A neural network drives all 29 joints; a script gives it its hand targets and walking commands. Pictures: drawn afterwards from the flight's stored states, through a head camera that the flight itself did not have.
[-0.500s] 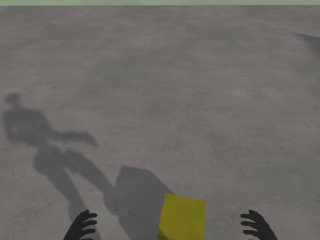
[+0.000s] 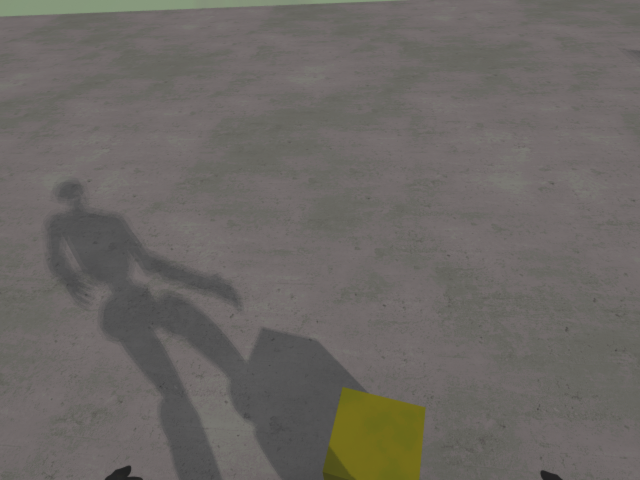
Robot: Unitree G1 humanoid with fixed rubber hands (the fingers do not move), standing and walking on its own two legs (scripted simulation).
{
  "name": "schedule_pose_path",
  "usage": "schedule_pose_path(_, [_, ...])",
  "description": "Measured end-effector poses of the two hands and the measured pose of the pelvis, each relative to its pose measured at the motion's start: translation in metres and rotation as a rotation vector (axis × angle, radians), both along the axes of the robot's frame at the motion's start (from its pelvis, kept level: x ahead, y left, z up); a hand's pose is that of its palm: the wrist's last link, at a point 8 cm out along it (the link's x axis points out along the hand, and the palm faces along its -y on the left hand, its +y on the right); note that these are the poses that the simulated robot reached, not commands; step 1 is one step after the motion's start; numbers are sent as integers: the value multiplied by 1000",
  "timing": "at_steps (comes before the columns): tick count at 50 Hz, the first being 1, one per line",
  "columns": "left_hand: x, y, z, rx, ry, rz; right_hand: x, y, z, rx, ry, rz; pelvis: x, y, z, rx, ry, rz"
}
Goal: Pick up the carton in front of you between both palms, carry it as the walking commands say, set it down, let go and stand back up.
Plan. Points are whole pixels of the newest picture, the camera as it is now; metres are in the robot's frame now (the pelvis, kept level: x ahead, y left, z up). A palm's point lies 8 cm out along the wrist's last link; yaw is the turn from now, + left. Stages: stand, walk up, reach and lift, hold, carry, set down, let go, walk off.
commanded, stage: stand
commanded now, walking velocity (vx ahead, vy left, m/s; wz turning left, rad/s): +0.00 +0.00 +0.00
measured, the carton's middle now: (373, 453) +0.35 -0.08 -0.64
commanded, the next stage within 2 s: none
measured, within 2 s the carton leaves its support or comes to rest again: neither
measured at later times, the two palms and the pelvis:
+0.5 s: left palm out of the picture +0.09 +0.30 -0.08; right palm out of the picture +0.09 -0.30 -0.10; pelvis -0.01 +0.00 +0.01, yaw +1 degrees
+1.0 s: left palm out of the picture +0.07 +0.31 -0.09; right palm out of the picture +0.06 -0.31 -0.10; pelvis -0.02 +0.00 +0.01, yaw +0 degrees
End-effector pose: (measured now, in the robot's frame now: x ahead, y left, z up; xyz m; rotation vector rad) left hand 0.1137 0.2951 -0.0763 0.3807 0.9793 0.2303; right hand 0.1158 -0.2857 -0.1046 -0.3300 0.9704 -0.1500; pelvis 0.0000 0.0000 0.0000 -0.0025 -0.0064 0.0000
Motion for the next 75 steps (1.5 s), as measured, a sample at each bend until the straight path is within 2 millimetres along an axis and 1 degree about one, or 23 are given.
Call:
schedule_pose_path(5, [1,-4,-4,-16,8,13,1,-3,0,-10,14,5,2,-2,1,-2,-6,6])
schedule_pose_path(11, [-4,-3,-6,-23,23,30,-3,-7,1,-23,33,6,1,-3,3,-3,-13,10])
schedule_pose_path(32, [-36,10,-8,-18,92,65,-34,-15,2,-42,100,-7,-13,-2,8,1,-33,8])
schedule_pose_path(41, [-45,13,-10,-17,117,68,-45,-18,1,-45,129,-18,-17,-1,9,3,-36,6])
schedule_pose_path(53, [-47,16,-10,-14,132,66,-53,-21,0,-47,153,-31,-20,-1,10,4,-38,4])
schedule_pose_path(75, [-45,18,-10,-11,139,57,-57,-24,2,-51,168,-47,-22,0,11,5,-37,-1])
